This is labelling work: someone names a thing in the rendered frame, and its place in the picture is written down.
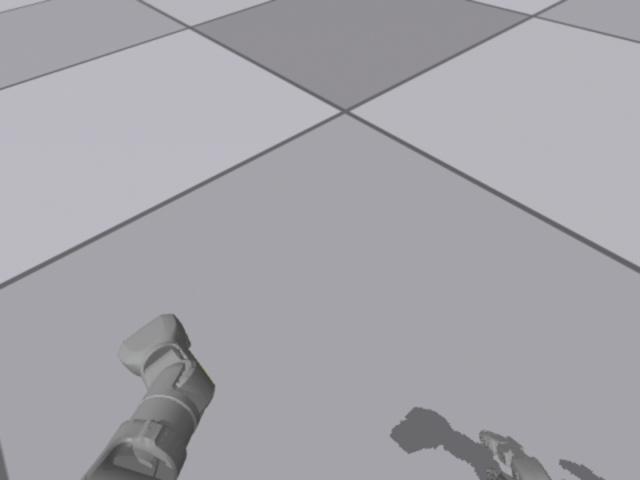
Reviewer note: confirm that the left robot arm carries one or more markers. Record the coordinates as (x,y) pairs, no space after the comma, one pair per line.
(152,444)

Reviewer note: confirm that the right robot hand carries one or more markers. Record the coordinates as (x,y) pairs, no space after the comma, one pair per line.
(512,455)

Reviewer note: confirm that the left robot hand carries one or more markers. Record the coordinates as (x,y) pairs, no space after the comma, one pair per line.
(162,329)

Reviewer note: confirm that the cube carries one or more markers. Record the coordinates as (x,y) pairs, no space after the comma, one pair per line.
(202,369)

